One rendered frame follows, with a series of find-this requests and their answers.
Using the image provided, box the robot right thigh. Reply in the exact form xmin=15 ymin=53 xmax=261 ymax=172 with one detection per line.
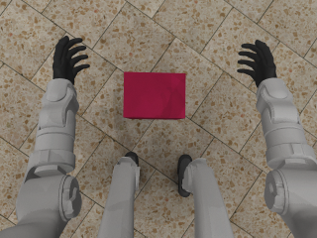
xmin=185 ymin=163 xmax=235 ymax=238

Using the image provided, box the carton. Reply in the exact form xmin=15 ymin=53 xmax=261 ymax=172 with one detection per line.
xmin=123 ymin=71 xmax=186 ymax=120

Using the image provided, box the robot left forearm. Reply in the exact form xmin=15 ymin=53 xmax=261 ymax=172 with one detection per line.
xmin=15 ymin=78 xmax=79 ymax=220

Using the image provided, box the robot right forearm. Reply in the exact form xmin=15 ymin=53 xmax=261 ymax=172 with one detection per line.
xmin=256 ymin=77 xmax=317 ymax=172

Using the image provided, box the right robot upper arm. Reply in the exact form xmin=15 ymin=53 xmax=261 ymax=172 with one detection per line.
xmin=264 ymin=169 xmax=317 ymax=238

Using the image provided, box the left robot upper arm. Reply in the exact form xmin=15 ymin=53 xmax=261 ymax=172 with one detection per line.
xmin=0 ymin=175 xmax=82 ymax=238

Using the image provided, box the robot right hand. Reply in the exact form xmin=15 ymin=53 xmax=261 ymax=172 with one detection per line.
xmin=237 ymin=40 xmax=277 ymax=87

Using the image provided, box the right robot shin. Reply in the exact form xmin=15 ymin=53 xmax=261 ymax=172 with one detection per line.
xmin=181 ymin=158 xmax=214 ymax=192

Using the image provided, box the robot left hand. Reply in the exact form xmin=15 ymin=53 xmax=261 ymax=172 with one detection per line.
xmin=53 ymin=36 xmax=90 ymax=85

